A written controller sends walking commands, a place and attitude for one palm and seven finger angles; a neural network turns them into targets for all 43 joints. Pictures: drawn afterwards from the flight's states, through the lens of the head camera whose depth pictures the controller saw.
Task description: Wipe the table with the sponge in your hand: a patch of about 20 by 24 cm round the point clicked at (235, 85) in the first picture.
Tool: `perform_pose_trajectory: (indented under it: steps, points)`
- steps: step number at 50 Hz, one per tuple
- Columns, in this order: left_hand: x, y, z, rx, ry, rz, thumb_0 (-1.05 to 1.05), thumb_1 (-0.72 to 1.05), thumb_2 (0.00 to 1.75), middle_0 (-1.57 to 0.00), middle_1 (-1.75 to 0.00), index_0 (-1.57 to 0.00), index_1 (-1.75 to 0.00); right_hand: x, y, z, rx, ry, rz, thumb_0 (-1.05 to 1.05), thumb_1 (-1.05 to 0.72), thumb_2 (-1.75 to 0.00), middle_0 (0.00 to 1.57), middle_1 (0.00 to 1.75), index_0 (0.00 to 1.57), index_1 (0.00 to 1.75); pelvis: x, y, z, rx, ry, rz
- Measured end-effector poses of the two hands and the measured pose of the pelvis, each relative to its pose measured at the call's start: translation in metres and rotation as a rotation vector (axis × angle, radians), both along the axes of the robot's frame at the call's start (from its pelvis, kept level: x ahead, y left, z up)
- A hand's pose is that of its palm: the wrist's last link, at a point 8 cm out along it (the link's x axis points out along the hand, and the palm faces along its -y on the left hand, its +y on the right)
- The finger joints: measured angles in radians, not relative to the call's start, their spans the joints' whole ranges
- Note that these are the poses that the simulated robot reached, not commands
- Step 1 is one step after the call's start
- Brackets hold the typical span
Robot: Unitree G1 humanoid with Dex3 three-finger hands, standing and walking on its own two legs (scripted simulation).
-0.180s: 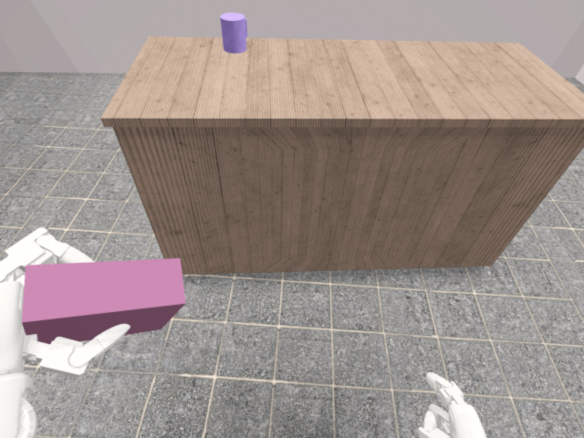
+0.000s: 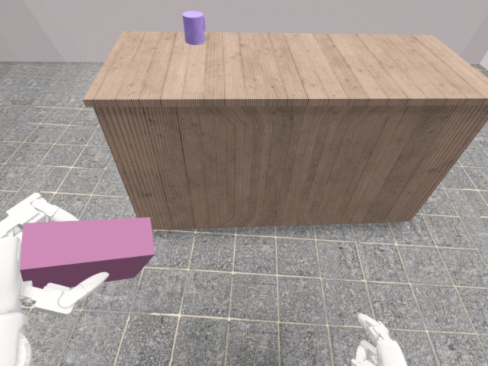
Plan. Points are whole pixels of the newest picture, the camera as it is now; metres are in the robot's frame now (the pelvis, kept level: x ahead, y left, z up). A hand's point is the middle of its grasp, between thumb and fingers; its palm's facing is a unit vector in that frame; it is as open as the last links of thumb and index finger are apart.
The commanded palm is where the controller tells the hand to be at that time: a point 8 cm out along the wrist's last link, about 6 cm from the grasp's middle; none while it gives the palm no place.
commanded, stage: stand and wait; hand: left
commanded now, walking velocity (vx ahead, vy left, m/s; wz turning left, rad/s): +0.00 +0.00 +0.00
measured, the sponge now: (108, 253) +0.23 +0.20 +0.13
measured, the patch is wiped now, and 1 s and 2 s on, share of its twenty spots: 0.00 0.00 0.00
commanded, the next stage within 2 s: look at it before walking up in 0.08 s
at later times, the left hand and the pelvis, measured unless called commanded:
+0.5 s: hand (67, 256) +0.21 +0.23 +0.15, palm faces +0.39 -0.84 -0.39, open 9.5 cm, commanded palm +0.16 +0.27 +0.18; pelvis -0.01 +0.00 +0.00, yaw -3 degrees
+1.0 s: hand (111, 245) +0.23 +0.19 +0.15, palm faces +0.26 -0.86 -0.44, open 9.5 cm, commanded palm +0.18 +0.24 +0.18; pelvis -0.02 -0.01 -0.02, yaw -9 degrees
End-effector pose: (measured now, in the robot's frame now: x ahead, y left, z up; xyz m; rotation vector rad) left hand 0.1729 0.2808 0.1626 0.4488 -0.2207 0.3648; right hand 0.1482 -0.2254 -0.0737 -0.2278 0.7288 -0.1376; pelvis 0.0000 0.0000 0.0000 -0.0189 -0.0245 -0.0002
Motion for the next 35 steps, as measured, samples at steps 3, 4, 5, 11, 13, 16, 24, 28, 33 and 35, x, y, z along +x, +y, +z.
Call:
perform_pose_trajectory:
  steps: [3,4,5,11,13,16,24,28,33,35]
  points:
    - [-0.001,-0.001,0.000,0.001,0.000,-0.003,0.00,-0.43,1.00,-0.81,-1.36,-0.80,-1.36,-0.002,-0.001,0.000,-0.002,0.003,-0.002,0.01,-0.90,-0.90,0.20,0.30,0.21,0.30,-0.001,0.000,0.000,0.000,-0.001,0.000]
    - [-0.001,-0.001,0.001,0.003,-0.001,-0.004,0.00,-0.43,1.00,-0.81,-1.36,-0.80,-1.36,-0.002,-0.002,0.000,-0.003,0.003,-0.003,0.01,-0.90,-0.90,0.20,0.30,0.21,0.30,-0.001,0.000,0.000,0.000,-0.001,0.000]
    - [-0.001,-0.001,0.001,0.004,-0.003,-0.005,0.00,-0.43,1.00,-0.81,-1.36,-0.80,-1.36,-0.003,-0.002,0.000,-0.004,0.003,-0.004,0.01,-0.90,-0.90,0.20,0.30,0.21,0.30,-0.001,0.000,0.000,0.000,-0.002,0.000]
    - [-0.004,-0.002,0.005,0.014,-0.015,-0.007,0.00,-0.43,1.00,-0.81,-1.36,-0.80,-1.36,-0.005,-0.003,-0.001,-0.001,-0.001,-0.007,0.01,-0.90,-0.90,0.20,0.30,0.21,0.30,-0.003,-0.001,0.000,0.001,-0.004,-0.001]
    - [-0.005,-0.003,0.006,0.017,-0.017,-0.006,0.00,-0.43,1.00,-0.81,-1.36,-0.80,-1.36,-0.005,-0.003,-0.001,0.001,-0.002,-0.007,0.01,-0.90,-0.90,0.20,0.30,0.21,0.30,-0.003,-0.001,0.000,0.001,-0.004,-0.001]
    - [-0.006,-0.003,0.006,0.018,-0.019,-0.004,0.00,-0.43,1.00,-0.81,-1.36,-0.80,-1.36,-0.006,-0.003,-0.002,0.006,-0.003,-0.006,0.01,-0.90,-0.90,0.20,0.30,0.21,0.30,-0.004,-0.001,0.000,0.002,-0.005,-0.002]
    - [-0.004,-0.007,0.003,0.014,-0.010,-0.005,0.00,-0.43,1.00,-0.81,-1.36,-0.80,-1.36,-0.008,-0.005,-0.003,0.018,-0.015,-0.016,0.01,-0.90,-0.90,0.20,0.30,0.21,0.30,-0.008,-0.003,-0.002,0.007,0.000,-0.039]
    - [0.002,-0.013,0.001,0.012,-0.017,-0.025,0.00,-0.43,1.00,-0.81,-1.36,-0.80,-1.36,-0.011,-0.010,-0.004,0.022,-0.025,-0.033,0.01,-0.90,-0.90,0.20,0.30,0.21,0.30,-0.012,-0.006,-0.005,0.014,0.005,-0.068]
    - [0.012,-0.026,-0.001,0.011,-0.029,-0.073,0.00,-0.43,1.00,-0.81,-1.36,-0.80,-1.36,-0.020,-0.020,-0.007,0.019,-0.024,-0.068,0.01,-0.90,-0.90,0.20,0.30,0.21,0.30,-0.015,-0.009,-0.010,0.021,0.012,-0.097]
    - [0.016,-0.032,0.000,0.015,-0.038,-0.098,0.00,-0.43,1.00,-0.81,-1.36,-0.80,-1.36,-0.025,-0.025,-0.009,0.015,-0.019,-0.086,0.01,-0.90,-0.90,0.20,0.30,0.21,0.30,-0.016,-0.009,-0.012,0.024,0.015,-0.106]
